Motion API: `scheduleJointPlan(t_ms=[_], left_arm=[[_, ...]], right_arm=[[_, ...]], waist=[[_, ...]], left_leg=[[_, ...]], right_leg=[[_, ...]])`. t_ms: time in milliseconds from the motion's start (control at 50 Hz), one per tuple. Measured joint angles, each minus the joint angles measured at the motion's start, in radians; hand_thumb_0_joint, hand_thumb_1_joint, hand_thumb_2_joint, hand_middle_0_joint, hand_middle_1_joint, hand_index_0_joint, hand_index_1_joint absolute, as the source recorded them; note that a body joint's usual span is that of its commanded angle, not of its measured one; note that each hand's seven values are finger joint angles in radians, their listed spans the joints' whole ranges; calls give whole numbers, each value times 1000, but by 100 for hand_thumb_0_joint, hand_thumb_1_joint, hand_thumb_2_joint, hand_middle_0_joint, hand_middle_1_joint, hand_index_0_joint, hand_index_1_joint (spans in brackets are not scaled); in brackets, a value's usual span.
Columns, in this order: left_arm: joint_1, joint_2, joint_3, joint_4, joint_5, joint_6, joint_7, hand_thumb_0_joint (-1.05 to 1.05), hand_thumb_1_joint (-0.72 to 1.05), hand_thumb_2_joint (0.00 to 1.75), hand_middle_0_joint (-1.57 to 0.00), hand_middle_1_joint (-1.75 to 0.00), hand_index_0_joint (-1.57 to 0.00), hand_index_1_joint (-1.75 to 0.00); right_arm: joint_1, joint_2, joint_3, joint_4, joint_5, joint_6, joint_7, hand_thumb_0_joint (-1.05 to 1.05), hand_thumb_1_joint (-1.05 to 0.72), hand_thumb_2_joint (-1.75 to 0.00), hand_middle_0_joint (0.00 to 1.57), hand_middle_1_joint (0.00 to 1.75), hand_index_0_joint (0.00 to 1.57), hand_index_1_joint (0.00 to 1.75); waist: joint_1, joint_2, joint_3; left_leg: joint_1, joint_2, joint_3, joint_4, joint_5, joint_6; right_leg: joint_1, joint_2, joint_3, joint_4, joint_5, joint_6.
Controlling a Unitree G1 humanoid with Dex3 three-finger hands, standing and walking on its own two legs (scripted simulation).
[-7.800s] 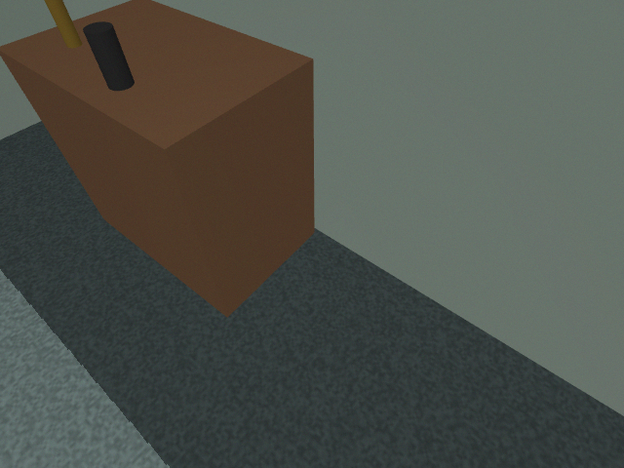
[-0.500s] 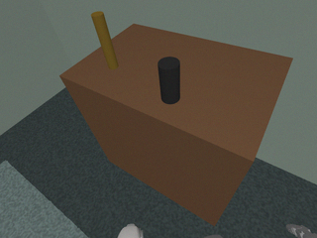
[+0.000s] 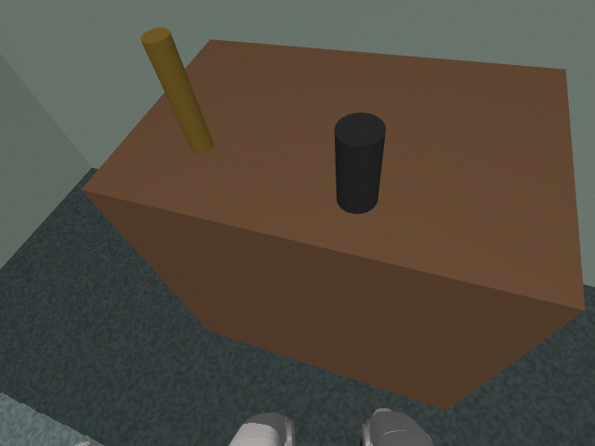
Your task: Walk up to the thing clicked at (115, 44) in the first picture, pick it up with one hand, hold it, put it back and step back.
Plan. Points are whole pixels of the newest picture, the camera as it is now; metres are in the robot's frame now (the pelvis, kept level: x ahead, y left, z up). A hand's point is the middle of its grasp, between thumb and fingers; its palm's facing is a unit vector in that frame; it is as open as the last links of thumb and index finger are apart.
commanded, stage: walk up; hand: right
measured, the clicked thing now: (358, 167) +0.46 -0.09 +0.08
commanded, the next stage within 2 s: none
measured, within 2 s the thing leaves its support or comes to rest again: neither
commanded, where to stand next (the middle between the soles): +0.13 +0.20 m, yaw -20 degrees
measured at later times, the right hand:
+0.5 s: hand out of the picture +0.05 -0.03 -0.14, palm faces +0.16 +0.91 -0.38, open 7.4 cm
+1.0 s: hand out of the picture +0.00 +0.02 -0.12, palm faces +0.38 +0.82 -0.42, open 7.4 cm
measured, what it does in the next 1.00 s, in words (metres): steps to the left, turning right: left foot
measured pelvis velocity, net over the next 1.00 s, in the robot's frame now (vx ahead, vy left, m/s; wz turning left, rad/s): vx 0.09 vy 0.28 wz -0.38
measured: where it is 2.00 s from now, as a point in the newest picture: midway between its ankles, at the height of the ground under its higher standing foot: outside the picture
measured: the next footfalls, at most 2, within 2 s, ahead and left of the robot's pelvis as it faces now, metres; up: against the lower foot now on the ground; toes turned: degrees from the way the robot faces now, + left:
left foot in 0.30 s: +0.09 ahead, +0.34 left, +0.00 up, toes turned -4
right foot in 1.02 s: +0.12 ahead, +0.16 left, +0.00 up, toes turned -23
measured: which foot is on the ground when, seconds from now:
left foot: up 0.00-0.28, down 0.30-1.00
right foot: down 0.00-0.32, up 0.34-1.00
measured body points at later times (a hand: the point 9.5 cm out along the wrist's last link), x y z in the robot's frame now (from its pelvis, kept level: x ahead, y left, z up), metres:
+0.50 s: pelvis +0.04 +0.25 +0.00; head +0.09 +0.25 +0.44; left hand +0.16 +0.61 -0.10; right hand +0.04 -0.08 -0.11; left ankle +0.05 +0.34 -0.70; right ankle +0.05 +0.11 -0.63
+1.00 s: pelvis +0.09 +0.28 +0.02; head +0.14 +0.27 +0.47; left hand +0.32 +0.50 -0.11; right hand -0.02 -0.02 -0.09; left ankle +0.06 +0.34 -0.70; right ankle +0.08 +0.17 -0.70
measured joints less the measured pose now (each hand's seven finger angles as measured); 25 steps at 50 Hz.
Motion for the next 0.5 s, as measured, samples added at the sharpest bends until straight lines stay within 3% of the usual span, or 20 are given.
scheduleJointPlan(t_ms=[120,200,280,300,340,360,420,500], left_arm=[[62,6,-4,-15,22,-17,-2,0,89,89,-21,-30,-21,-30],[92,34,3,-13,47,-20,-6,0,89,89,-21,-30,-21,-30],[107,80,20,-10,62,-16,0,0,89,89,-21,-30,-21,-30],[105,95,26,-4,61,-13,3,0,89,89,-21,-30,-21,-30],[83,129,45,27,56,5,16,0,89,89,-21,-30,-21,-30],[75,132,50,49,50,17,28,0,89,89,-21,-30,-21,-30],[52,118,39,104,36,33,42,0,90,89,-20,-30,-20,-30],[29,101,27,111,11,30,2,1,90,89,-20,-30,-20,-30]], right_arm=[[-102,-50,-13,-53,1,-9,14,1,-90,-90,20,30,21,30],[-157,-93,-38,-77,-1,-7,28,1,-91,-90,20,30,21,30],[-168,-133,-61,-80,-4,-4,38,1,-91,-90,20,30,20,30],[-164,-138,-68,-77,-5,-9,37,1,-91,-90,20,30,20,30],[-155,-110,-69,-62,-13,-28,29,0,-91,-90,20,30,20,30],[-141,-97,-59,-55,-10,-37,27,0,-91,-90,20,30,20,30],[-96,-49,-28,-11,1,-36,18,0,-91,-90,20,30,20,30],[-30,18,5,37,19,-59,-8,1,-91,-90,20,30,21,30]], waist=[[37,18,-28],[57,20,-36],[73,10,-50],[72,0,-49],[77,-74,-15],[78,-84,-12],[43,-78,-22],[6,-128,-21]], left_leg=[[-115,87,-91,3,115,12],[-112,120,-94,-96,106,16],[-51,103,-57,-220,26,28],[-29,88,-40,-256,29,16],[-11,38,30,-217,5,-3],[-4,39,51,-200,-10,1],[36,48,67,-241,-5,30],[124,7,125,-411,68,65]], right_leg=[[-3,-58,96,19,-13,60],[-55,-94,173,68,-38,73],[-120,-132,243,126,-73,77],[-135,-147,263,145,-81,80],[-161,-174,345,231,-123,45],[-181,-143,349,309,-163,36],[-220,-60,224,508,-187,25],[-228,-8,123,523,-88,27]])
